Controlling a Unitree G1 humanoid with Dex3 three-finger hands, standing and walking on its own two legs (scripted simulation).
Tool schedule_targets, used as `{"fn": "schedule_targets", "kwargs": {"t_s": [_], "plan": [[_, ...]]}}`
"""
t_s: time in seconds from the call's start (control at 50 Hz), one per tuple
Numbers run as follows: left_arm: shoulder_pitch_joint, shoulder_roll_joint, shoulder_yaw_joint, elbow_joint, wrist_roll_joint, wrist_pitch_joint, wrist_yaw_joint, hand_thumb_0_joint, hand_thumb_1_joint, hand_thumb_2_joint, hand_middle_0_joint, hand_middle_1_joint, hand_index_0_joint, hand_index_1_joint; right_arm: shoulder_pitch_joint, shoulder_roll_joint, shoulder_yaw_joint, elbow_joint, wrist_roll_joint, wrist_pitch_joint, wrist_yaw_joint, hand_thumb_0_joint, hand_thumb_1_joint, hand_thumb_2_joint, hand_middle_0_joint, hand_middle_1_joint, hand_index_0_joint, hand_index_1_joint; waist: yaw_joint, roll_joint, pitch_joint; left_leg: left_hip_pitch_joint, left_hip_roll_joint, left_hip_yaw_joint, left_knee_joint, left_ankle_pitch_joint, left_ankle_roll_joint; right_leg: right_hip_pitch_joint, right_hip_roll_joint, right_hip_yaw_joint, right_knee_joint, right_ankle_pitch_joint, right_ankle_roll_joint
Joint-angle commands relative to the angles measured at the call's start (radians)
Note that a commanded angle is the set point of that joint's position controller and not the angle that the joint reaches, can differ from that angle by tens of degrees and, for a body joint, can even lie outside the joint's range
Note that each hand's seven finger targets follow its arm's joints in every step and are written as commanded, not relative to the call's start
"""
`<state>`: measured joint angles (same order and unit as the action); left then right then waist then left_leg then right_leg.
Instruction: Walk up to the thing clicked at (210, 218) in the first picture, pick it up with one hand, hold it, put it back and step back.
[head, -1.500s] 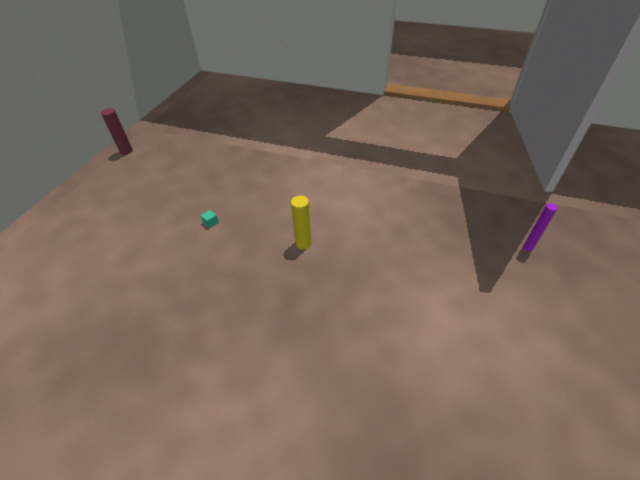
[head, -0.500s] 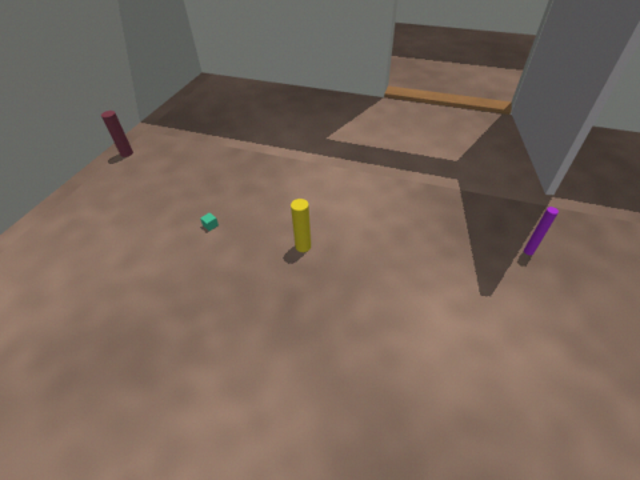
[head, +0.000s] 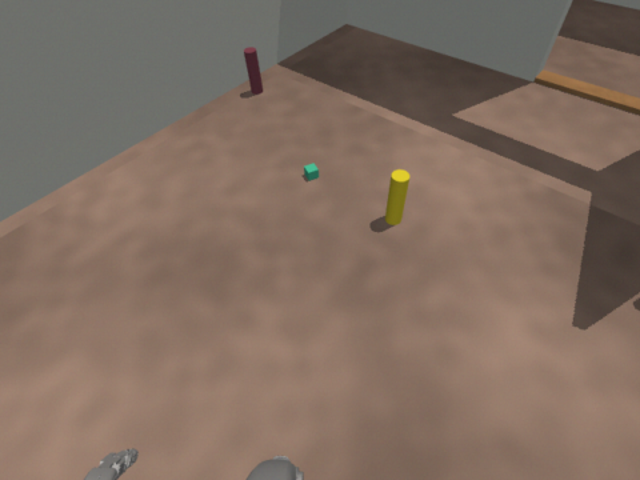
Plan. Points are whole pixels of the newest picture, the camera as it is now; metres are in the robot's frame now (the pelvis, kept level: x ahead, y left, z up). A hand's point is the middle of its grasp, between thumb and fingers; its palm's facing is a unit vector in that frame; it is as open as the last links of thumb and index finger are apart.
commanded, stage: walk up
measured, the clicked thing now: (311, 171) +1.48 +0.07 -0.75
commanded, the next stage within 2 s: none
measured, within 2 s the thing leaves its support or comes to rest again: neither
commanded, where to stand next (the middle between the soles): +0.09 +0.06 m, yaw +87 degrees
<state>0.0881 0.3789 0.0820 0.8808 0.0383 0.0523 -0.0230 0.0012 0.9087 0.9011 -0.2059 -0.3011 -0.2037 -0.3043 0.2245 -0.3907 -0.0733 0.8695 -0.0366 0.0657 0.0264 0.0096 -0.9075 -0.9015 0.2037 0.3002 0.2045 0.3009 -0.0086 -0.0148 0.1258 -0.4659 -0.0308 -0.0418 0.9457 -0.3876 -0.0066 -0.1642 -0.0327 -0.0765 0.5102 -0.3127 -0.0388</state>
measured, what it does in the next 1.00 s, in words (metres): steps on the spot, turning left: left foot, then right foot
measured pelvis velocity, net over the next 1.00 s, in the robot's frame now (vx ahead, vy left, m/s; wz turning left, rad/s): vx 0.03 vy -0.03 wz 0.93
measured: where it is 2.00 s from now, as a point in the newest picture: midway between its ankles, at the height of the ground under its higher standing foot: outside the picture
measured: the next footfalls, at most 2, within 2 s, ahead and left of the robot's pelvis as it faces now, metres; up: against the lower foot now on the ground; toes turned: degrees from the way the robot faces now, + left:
left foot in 0.20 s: +0.06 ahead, +0.14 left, +0.00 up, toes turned +16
right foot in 0.54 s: +0.15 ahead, -0.09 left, +0.00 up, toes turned +31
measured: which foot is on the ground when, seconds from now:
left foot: up 0.00-0.18, down 0.20-0.56, up 0.58-0.96, down 0.98-1.00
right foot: down 0.00-0.22, up 0.24-0.52, down 0.54-1.00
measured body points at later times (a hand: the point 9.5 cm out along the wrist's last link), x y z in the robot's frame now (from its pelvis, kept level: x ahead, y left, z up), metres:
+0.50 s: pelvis +0.02 -0.02 -0.01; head +0.06 +0.01 +0.43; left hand -0.02 +0.32 -0.11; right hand +0.27 -0.23 -0.11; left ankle +0.02 +0.13 -0.74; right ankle +0.11 -0.12 -0.72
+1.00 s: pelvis +0.03 -0.03 -0.02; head +0.03 +0.01 +0.42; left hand -0.21 +0.22 -0.13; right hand +0.35 -0.15 -0.11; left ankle -0.07 +0.05 -0.74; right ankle +0.12 -0.11 -0.74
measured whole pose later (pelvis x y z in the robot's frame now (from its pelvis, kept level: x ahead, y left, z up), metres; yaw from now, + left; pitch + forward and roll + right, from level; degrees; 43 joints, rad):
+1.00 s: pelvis +0.03 -0.03 -0.02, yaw +53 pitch -2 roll +1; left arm 0.30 0.47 0.08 0.72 0.03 0.01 -0.05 0.00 0.90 0.90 -0.21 -0.30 -0.21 -0.31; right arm 0.29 -0.42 -0.09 0.74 -0.02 0.04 0.05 0.01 -0.91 -0.90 0.20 0.30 0.21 0.30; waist 0.05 -0.06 0.11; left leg -0.30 0.01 0.05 0.68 -0.35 0.00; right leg -0.29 -0.23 -0.32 0.76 -0.41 0.01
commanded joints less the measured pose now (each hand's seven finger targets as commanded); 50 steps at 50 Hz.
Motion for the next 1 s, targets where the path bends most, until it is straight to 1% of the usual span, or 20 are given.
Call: {"fn": "schedule_targets", "kwargs": {"t_s": [0.0,0.08,0.16,0.18,0.2,0.22,0.24,0.28,0.32,0.44,0.5,0.52,0.54,0.58,0.68,0.76,0.86,0.94,0.96,0.98], "plan": [[-0.087,0.221,0.064,-0.132,0.001,-0.056,0.013,0.000,0.900,0.900,-0.200,-0.300,-0.200,-0.300,0.034,-0.169,-0.038,-0.107,-0.001,-0.022,0.042,0.000,-0.900,-0.900,0.200,0.300,0.200,0.300,0.003,-0.134,-0.069,-0.075,0.067,0.036,-0.028,0.097,0.001,0.114,-0.221,0.080,-0.167,0.338,-0.135],[0.002,0.249,0.065,-0.161,0.001,-0.058,-0.006,0.000,0.900,0.900,-0.200,-0.300,-0.200,-0.300,-0.045,-0.157,-0.035,-0.160,0.002,-0.030,0.051,0.000,-0.900,-0.900,0.200,0.300,0.200,0.300,0.068,-0.113,-0.074,0.020,0.076,0.083,-0.244,0.069,0.019,0.125,-0.256,0.021,-0.110,0.328,-0.128],[-0.020,0.264,0.059,-0.198,-0.004,-0.042,-0.016,0.000,0.900,0.900,-0.200,-0.300,-0.200,-0.300,0.102,-0.182,-0.062,-0.142,0.002,-0.043,0.028,0.000,-0.900,-0.900,0.200,0.300,0.200,0.300,-0.017,-0.040,-0.160,0.299,0.013,0.164,-0.431,0.081,0.048,-0.025,-0.273,-0.071,0.133,0.269,-0.079],[0.032,0.222,0.046,-0.201,-0.011,-0.038,-0.016,0.000,0.900,0.900,-0.200,-0.300,-0.200,-0.300,0.140,-0.216,-0.078,-0.135,-0.004,-0.047,0.015,0.000,-0.900,-0.900,0.200,0.300,0.200,0.300,-0.029,0.088,-0.204,0.419,0.006,0.063,-0.487,0.064,0.102,-0.113,-0.193,-0.121,0.346,0.182,-0.026],[0.078,0.163,0.035,-0.218,-0.016,-0.034,-0.018,0.000,0.900,0.900,-0.200,-0.300,-0.200,-0.300,0.110,-0.305,-0.098,-0.176,-0.011,-0.050,0.004,0.000,-0.900,-0.900,0.200,0.300,0.200,0.300,-0.009,0.339,-0.179,0.498,0.193,-0.303,-0.599,0.174,0.192,-0.344,-0.038,-0.154,0.548,-0.198,0.047],[0.015,0.170,0.035,-0.247,-0.020,-0.036,-0.018,0.000,0.900,0.900,-0.200,-0.300,-0.200,-0.300,0.105,-0.350,-0.104,-0.202,-0.011,-0.054,-0.002,0.000,-0.900,-0.900,0.200,0.300,0.200,0.300,-0.028,0.313,-0.187,0.459,0.333,-0.639,-0.641,0.197,0.326,-0.437,0.043,-0.007,0.614,-0.351,0.074],[-0.033,0.231,0.045,-0.259,-0.014,-0.045,-0.016,0.000,0.900,0.900,-0.200,-0.300,-0.200,-0.300,0.078,-0.365,-0.116,-0.222,0.002,-0.058,-0.010,0.000,-0.900,-0.900,0.200,0.300,0.200,0.300,-0.031,0.278,-0.153,0.388,0.392,-0.710,-0.669,0.218,0.362,-0.393,-0.022,0.140,0.623,-0.363,0.048],[0.013,0.217,0.040,-0.233,-0.022,-0.057,-0.013,0.000,0.900,0.900,-0.200,-0.300,-0.200,-0.300,0.023,-0.269,-0.076,-0.254,0.006,-0.053,-0.018,0.000,-0.900,-0.900,0.200,0.300,0.200,0.300,-0.007,0.178,-0.160,0.381,0.259,-0.422,-0.603,0.327,0.283,-0.368,-0.044,0.119,0.554,-0.285,0.046],[0.081,0.208,0.042,-0.212,-0.030,-0.052,-0.015,0.000,0.900,0.900,-0.200,-0.300,-0.200,-0.300,0.002,-0.235,-0.066,-0.279,0.013,-0.053,-0.019,0.000,-0.900,-0.900,0.200,0.300,0.200,0.300,0.018,0.191,-0.166,0.362,0.186,-0.301,-0.559,0.336,0.214,-0.329,-0.037,0.095,0.470,-0.200,0.039],[0.113,0.182,0.051,-0.231,-0.033,-0.059,0.011,0.000,0.900,0.900,-0.200,-0.300,-0.200,-0.300,0.030,-0.254,-0.087,-0.333,-0.017,-0.039,-0.001,0.000,-0.900,-0.900,0.200,0.300,0.200,0.300,0.005,0.192,-0.145,0.164,0.141,-0.391,-0.533,0.465,0.202,-0.151,0.068,0.052,0.261,-0.161,0.035],[0.235,0.189,0.063,-0.199,-0.034,-0.077,0.028,0.000,0.900,0.900,-0.200,-0.300,-0.200,-0.300,-0.064,-0.218,-0.075,-0.375,-0.005,-0.031,0.006,0.000,-0.900,-0.900,0.200,0.300,0.200,0.300,0.096,0.101,-0.209,0.039,0.049,-0.335,-0.371,0.384,0.118,0.081,0.053,0.070,-0.025,0.073,0.005],[0.281,0.267,0.087,-0.194,-0.020,-0.078,0.037,0.000,0.900,0.900,-0.200,-0.300,-0.200,-0.300,-0.087,-0.161,-0.058,-0.398,0.002,-0.030,0.004,0.000,-0.900,-0.900,0.200,0.300,0.200,0.300,0.140,-0.106,-0.198,-0.125,-0.049,-0.237,-0.203,0.163,0.062,0.171,-0.114,0.266,-0.171,-0.001,-0.039],[0.199,0.345,0.098,-0.227,-0.003,-0.080,0.044,0.000,0.900,0.900,-0.200,-0.300,-0.200,-0.300,-0.009,-0.142,-0.055,-0.381,0.003,-0.027,-0.001,0.000,-0.900,-0.900,0.200,0.300,0.200,0.300,0.083,-0.268,-0.165,-0.220,-0.119,-0.138,-0.014,-0.126,-0.004,0.120,-0.390,0.540,-0.260,-0.003,-0.113],[0.023,0.334,0.097,-0.279,-0.003,-0.078,0.040,0.000,0.900,0.900,-0.200,-0.300,-0.200,-0.300,0.085,-0.245,-0.087,-0.330,-0.010,-0.010,-0.001,0.000,-0.900,-0.900,0.200,0.300,0.200,0.300,0.009,-0.165,-0.106,-0.132,0.016,-0.101,0.211,-0.109,-0.014,-0.100,-0.498,0.549,-0.303,-0.202,-0.258],[0.110,0.253,0.079,-0.234,-0.007,-0.103,0.036,0.000,0.900,0.900,-0.200,-0.300,-0.200,-0.300,0.066,-0.205,-0.082,-0.286,-0.012,-0.016,0.047,0.000,-0.900,-0.900,0.200,0.300,0.200,0.300,0.035,-0.136,-0.062,-0.146,0.032,-0.057,0.188,0.078,-0.005,-0.004,-0.241,0.146,-0.172,0.054,-0.083],[0.169,0.276,0.084,-0.254,0.005,-0.103,0.015,0.000,0.900,0.900,-0.200,-0.300,-0.200,-0.300,0.000,-0.190,-0.070,-0.296,0.002,-0.020,0.047,0.000,-0.900,-0.900,0.200,0.300,0.200,0.300,0.088,-0.202,-0.072,-0.165,0.062,0.017,0.013,0.067,-0.027,0.114,-0.267,0.101,-0.200,0.007,-0.120],[0.174,0.342,0.085,-0.267,0.003,-0.090,-0.009,0.000,0.900,0.900,-0.200,-0.300,-0.200,-0.300,0.001,-0.197,-0.074,-0.255,0.007,-0.047,0.031,0.000,-0.900,-0.900,0.200,0.300,0.200,0.300,0.088,-0.170,-0.116,0.034,0.062,0.091,-0.161,-0.025,-0.018,0.011,-0.325,0.005,-0.118,0.001,-0.134],[0.134,0.339,0.070,-0.264,-0.009,-0.069,-0.022,0.000,0.900,0.900,-0.200,-0.300,-0.200,-0.300,0.135,-0.203,-0.080,-0.198,0.016,-0.067,0.008,0.000,-0.900,-0.900,0.200,0.300,0.200,0.300,0.007,-0.114,-0.174,0.270,0.012,0.143,-0.386,0.050,0.020,-0.101,-0.359,-0.054,0.082,0.092,-0.098],[0.149,0.285,0.053,-0.275,-0.009,-0.066,-0.019,0.000,0.900,0.900,-0.200,-0.300,-0.200,-0.300,0.209,-0.226,-0.091,-0.184,0.020,-0.079,-0.003,0.000,-0.900,-0.900,0.200,0.300,0.200,0.300,-0.033,0.010,-0.208,0.390,0.006,0.028,-0.509,0.005,0.052,-0.169,-0.302,-0.103,0.316,0.075,-0.046],[0.197,0.203,0.028,-0.276,-0.024,-0.059,-0.021,0.000,0.900,0.900,-0.200,-0.300,-0.200,-0.300,0.198,-0.319,-0.111,-0.196,0.008,-0.087,-0.017,0.000,-0.900,-0.900,0.200,0.300,0.200,0.300,-0.031,0.263,-0.161,0.490,0.165,-0.312,-0.639,-0.051,0.134,-0.435,-0.149,-0.146,0.556,-0.180,0.022]]}}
